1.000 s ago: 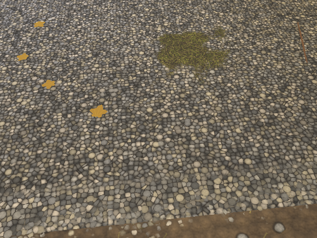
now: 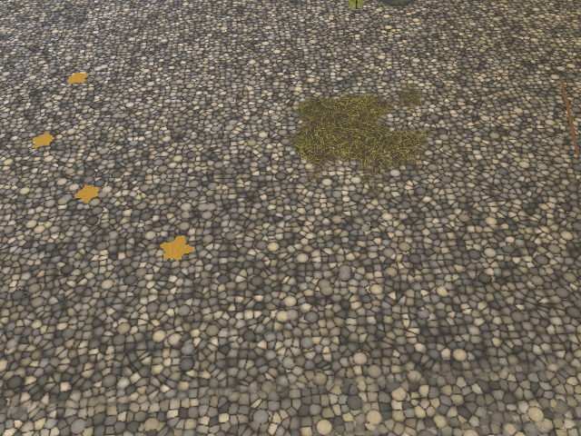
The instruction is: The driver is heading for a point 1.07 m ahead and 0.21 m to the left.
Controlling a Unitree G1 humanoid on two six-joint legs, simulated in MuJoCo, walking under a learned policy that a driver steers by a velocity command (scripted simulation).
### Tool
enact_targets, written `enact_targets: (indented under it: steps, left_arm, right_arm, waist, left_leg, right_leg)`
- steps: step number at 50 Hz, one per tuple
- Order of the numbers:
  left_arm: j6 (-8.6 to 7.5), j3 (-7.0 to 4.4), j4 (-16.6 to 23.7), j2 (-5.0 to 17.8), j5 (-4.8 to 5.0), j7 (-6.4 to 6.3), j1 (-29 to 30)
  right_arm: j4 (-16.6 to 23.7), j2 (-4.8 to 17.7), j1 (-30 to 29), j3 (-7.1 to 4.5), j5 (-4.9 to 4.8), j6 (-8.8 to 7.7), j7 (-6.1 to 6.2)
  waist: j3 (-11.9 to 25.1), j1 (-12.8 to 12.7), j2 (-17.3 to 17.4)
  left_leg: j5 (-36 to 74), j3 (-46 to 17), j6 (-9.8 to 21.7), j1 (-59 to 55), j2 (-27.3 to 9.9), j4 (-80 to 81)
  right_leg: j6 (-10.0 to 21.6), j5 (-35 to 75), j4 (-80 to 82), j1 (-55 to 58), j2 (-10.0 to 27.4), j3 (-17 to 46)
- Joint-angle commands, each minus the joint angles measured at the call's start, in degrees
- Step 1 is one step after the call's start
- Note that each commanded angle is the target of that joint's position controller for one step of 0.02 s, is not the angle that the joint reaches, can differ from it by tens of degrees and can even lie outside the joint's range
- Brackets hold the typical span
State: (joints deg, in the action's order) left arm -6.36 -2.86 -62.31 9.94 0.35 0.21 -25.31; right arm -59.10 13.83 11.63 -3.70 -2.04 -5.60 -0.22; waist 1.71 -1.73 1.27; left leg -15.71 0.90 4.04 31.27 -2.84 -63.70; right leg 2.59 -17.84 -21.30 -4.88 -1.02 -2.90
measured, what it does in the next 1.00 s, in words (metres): walks ahead: left foot, then right foot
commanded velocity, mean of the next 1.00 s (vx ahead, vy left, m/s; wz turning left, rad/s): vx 0.48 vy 0.00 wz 0.06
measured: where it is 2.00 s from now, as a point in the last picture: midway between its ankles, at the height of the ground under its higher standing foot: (266, 261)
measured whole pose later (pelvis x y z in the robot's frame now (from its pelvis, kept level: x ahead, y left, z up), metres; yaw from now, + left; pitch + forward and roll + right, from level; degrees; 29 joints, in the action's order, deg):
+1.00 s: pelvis +0.57 -0.02 +0.00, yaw +5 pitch +1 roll +0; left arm -6.7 -3.4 -51.5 12.9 -0.5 1.1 -9.9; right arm -56.7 15.4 16.5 -3.7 -2.3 -4.2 0.4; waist -1.7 0.3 2.1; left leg -19.4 -2.5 3.1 27.2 -3.5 -68.5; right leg 2.5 -9.2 -25.6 -17.9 0.6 -7.0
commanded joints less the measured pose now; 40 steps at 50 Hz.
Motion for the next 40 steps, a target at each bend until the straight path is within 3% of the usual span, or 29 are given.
enact_targets:
  steps: [1,5,10,12,13,14,15,16,17,18,19,20,21,23,24,27,29,32,36,38,40]
  left_arm:
    - [0.33,0.01,1.7,5.0,-0.55,-0.19,-3.5]
    - [0.53,-0.28,2.7,8.2,-0.74,-1.4,-4.2]
    - [0.35,-1.08,1.5,9.2,0.47,-1.49,-6.4]
    - [0.74,-1.59,1.8,10.4,0.33,-1.52,-5.0]
    - [1.11,-1.92,2.1,11.3,0.16,-1.57,-4.3]
    - [1.64,-1.93,2.4,11.3,-0.08,-1.55,-3.1]
    - [1.77,-1.64,3.3,11.0,-0.35,-1.37,-1.5]
    - [1.12,0.0,4.6,5.0,-0.66,-0.59,-6.4]
    - [-0.6,1.2,3.6,1.6,0.64,0.11,-8.1]
    - [-1.8,-0.33,5.5,6.8,2.32,0.21,-2.0]
    - [-2.22,-0.73,7.4,8.9,2.98,-0.13,3.6]
    - [-2.02,-1.13,8.0,9.0,2.37,-0.8,6.0]
    - [-1.17,-1.82,7.9,8.8,1.36,-1.4,5.5]
    - [0.58,-1.68,7.7,5.7,1.14,-1.8,2.6]
    - [1.12,-1.66,8.2,5.3,1.14,-1.91,3.3]
    - [1.46,-2.1,11.4,7.2,0.21,-2.04,10.8]
    - [1.19,-2.0,12.8,7.2,-0.06,-1.63,15.3]
    - [0.75,-1.29,14.5,6.0,0.28,-0.78,21.9]
    - [0.43,-0.55,16.8,6.1,0.99,0.72,29.0]
    - [0.04,-0.58,18.2,7.0,1.07,1.49,30.8]
    - [-0.48,-1.31,18.1,9.1,1.1,1.78,27.2]
  right_arm:
    - [3.8,1.9,-5.1,-0.43,0.58,-0.46,-0.72]
    - [8.3,-0.3,-16.7,0.91,0.63,0.09,-1.11]
    - [11.8,1.9,-22.8,1.13,0.02,-0.07,-2.36]
    - [12.0,4.0,-20.6,0.32,0.16,-0.54,-2.7]
    - [11.4,5.6,-16.9,-0.5,0.2,-0.62,-2.59]
    - [9.0,7.8,-8.2,-1.8,0.09,-0.53,-2.25]
    - [6.0,10.4,2.5,-3.11,0.14,-0.17,-1.69]
    - [4.4,15.9,12.4,-4.44,1.99,0.2,-1.08]
    - [3.4,13.5,13.4,-3.28,2.02,0.46,-1.26]
    - [3.9,9.9,7.7,-2.16,1.28,0.19,-1.56]
    - [5.3,7.0,1.8,-1.28,1.07,-0.12,-1.61]
    - [5.8,5.1,-2.7,-0.57,1.61,-0.72,-2.04]
    - [5.8,3.4,-4.9,-0.05,2.25,-1.27,-2.31]
    - [4.5,3.1,-4.3,0.15,2.39,-1.37,-2.39]
    - [4.0,3.9,-3.2,0.1,2.26,-1.4,-2.08]
    - [2.9,6.8,0.6,-0.33,2.35,-1.35,-0.62]
    - [2.7,7.3,3.1,-0.38,2.15,-0.99,0.06]
    - [2.4,8.0,6.6,-0.4,1.54,-0.65,0.44]
    - [0.9,8.8,11.5,-0.67,0.96,0.18,0.52]
    - [0.4,9.1,12.8,-0.94,0.82,0.85,0.63]
    - [0.7,10.0,11.7,-1.31,0.74,1.46,0.73]
  waist:
    - [-7.0,0.1,-6.2]
    - [-9.9,-1.8,-5.8]
    - [-11.5,-1.6,-6.7]
    - [-8.2,0.9,-7.7]
    - [-4.7,3.1,-9.3]
    - [0.6,7.6,-10.2]
    - [6.6,12.4,-9.9]
    - [17.4,11.2,2.5]
    - [25.2,9.4,11.6]
    - [15.9,9.1,9.0]
    - [7.9,7.4,4.9]
    - [3.2,4.8,-0.6]
    - [1.5,2.3,-0.4]
    - [-0.3,-0.1,2.1]
    - [-1.8,-0.4,2.4]
    - [-4.6,0.5,1.4]
    - [-4.9,1.8,0.9]
    - [-5.2,4.0,1.0]
    - [-6.8,6.6,1.2]
    - [-7.1,6.4,1.6]
    - [-5.3,3.4,3.1]
  left_leg:
    - [6.7,-0.6,-0.9,16.9,-3.5,4.2]
    - [16.1,2.4,-2.1,9.9,-0.7,22.2]
    - [17.7,2.2,0.4,6.8,0.4,31.9]
    - [14.7,3.1,2.2,1.7,2.1,33.3]
    - [12.7,4.3,3.2,-4.0,4.0,32.7]
    - [12.2,5.6,4.6,-14.8,6.1,32.8]
    - [13.0,1.9,6.7,-31.6,3.0,31.6]
    - [4.9,-22.3,14.6,-55.4,-13.4,32.4]
    - [-4.0,-45.9,18.9,-60.0,-21.3,45.3]
    - [-6.9,-40.3,15.2,-52.3,-18.2,47.9]
    - [-3.3,-30.3,12.8,-41.6,-16.3,49.0]
    - [2.8,-23.4,11.3,-31.0,-14.3,51.0]
    - [6.2,-18.3,9.9,-24.0,-11.9,52.4]
    - [6.2,-13.7,9.9,-17.2,-9.7,55.5]
    - [6.8,-12.1,10.3,-15.1,-9.4,56.8]
    - [9.5,-9.9,11.0,-15.9,-9.5,58.9]
    - [12.2,-8.0,9.9,-18.5,-8.7,58.6]
    - [14.3,-4.6,7.9,-20.8,-7.1,58.2]
    - [13.7,-4.4,7.5,-28.4,-9.5,55.3]
    - [15.2,-5.9,7.0,-32.1,-11.5,52.5]
    - [22.5,-7.3,6.0,-33.4,-12.4,48.1]
  right_leg:
    - [7.2,20.3,12.4,7.5,14.0,12.7]
    - [6.8,21.3,15.6,0.4,11.6,7.2]
    - [6.6,24.6,15.3,6.4,14.9,5.5]
    - [5.5,39.8,9.7,10.8,15.8,4.4]
    - [4.9,51.4,4.6,12.3,15.9,3.9]
    - [3.7,59.9,-5.3,11.0,14.4,2.3]
    - [2.0,55.6,-18.7,1.2,12.3,1.6]
    - [-1.2,28.2,-42.8,-20.8,4.4,0.7]
    - [-1.7,-12.5,-58.1,-30.5,-2.8,8.7]
    - [0.0,-10.9,-62.6,-36.6,1.1,11.5]
    - [0.9,-6.2,-61.4,-37.5,4.3,9.0]
    - [1.1,-1.5,-57.5,-34.5,7.1,7.8]
    - [1.3,1.1,-53.7,-30.3,9.2,7.9]
    - [1.3,2.1,-49.9,-26.2,10.6,7.7]
    - [0.9,2.5,-47.8,-26.8,11.0,7.2]
    - [-1.4,10.5,-38.8,-33.8,12.0,6.5]
    - [-2.0,17.5,-31.0,-36.0,11.6,5.9]
    - [-2.1,24.4,-19.2,-33.3,9.0,3.4]
    - [-1.8,22.6,-11.6,-34.0,7.1,2.5]
    - [-0.7,18.4,-9.1,-33.6,6.5,2.9]
    - [0.6,14.0,-6.9,-27.1,4.7,2.5]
